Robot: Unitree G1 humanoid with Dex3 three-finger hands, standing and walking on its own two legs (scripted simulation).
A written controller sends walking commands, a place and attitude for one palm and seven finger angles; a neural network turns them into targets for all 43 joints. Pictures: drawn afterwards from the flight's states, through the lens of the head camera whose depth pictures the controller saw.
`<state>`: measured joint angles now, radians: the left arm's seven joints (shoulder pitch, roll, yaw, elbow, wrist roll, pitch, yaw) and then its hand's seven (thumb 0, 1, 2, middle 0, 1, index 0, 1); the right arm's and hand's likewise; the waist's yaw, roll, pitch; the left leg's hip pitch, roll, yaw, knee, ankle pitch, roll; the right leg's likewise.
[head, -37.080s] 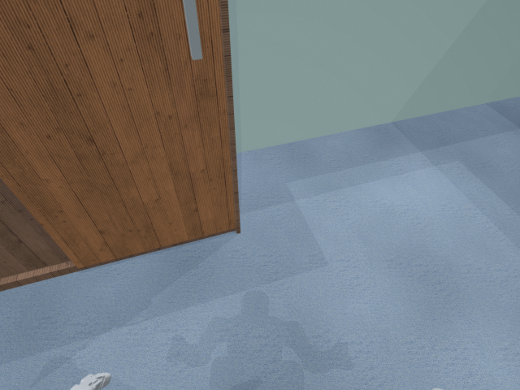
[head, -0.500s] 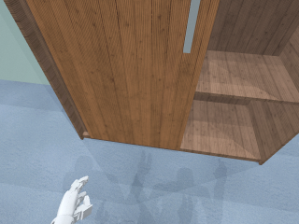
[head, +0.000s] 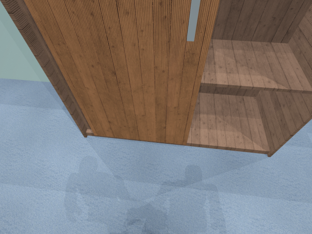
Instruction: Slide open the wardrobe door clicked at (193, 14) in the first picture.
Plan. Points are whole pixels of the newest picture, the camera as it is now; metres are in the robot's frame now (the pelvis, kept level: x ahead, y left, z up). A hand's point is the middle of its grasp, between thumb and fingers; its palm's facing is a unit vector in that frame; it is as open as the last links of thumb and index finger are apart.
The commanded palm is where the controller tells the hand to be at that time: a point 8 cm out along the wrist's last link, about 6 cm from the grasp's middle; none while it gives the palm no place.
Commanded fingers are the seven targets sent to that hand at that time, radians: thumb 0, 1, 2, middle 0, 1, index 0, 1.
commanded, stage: let the arm hang, fingers relaxed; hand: right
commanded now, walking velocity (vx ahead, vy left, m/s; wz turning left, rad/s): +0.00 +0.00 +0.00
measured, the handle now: out of the picture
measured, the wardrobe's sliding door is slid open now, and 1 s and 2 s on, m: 0.58 0.58 0.58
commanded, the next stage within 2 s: look to check the result in 0.64 s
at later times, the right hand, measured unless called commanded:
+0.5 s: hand out of the picture +0.13 -0.24 -0.14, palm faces -0.04 +0.94 -0.34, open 7.4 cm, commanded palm none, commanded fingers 0.00 -0.90 -0.90 0.20 0.30 0.20 0.30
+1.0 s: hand out of the picture +0.11 -0.24 -0.15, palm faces -0.04 +0.94 -0.34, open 7.4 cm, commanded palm none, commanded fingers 0.00 -0.90 -0.90 0.20 0.30 0.20 0.30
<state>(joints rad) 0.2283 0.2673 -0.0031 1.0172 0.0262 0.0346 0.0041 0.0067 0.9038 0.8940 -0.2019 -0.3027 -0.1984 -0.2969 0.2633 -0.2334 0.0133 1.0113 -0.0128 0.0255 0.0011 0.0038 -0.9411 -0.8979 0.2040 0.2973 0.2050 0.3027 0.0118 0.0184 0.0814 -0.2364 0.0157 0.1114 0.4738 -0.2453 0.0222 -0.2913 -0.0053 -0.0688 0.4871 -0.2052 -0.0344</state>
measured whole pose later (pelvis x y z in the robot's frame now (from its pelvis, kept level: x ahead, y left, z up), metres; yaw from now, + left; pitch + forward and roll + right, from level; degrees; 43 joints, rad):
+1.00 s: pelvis +0.04 +0.00 +0.01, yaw +1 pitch +0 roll +0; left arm 0.09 0.34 -0.01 1.13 0.01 0.00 0.01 0.00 0.90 0.89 -0.20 -0.30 -0.20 -0.30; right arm 0.12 -0.32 0.00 1.14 -0.01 -0.02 0.00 0.00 -0.90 -0.90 0.20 0.30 0.20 0.30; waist 0.01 -0.01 0.04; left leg -0.07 0.01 0.10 0.29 -0.22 0.02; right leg -0.12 0.01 -0.08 0.29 -0.17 -0.02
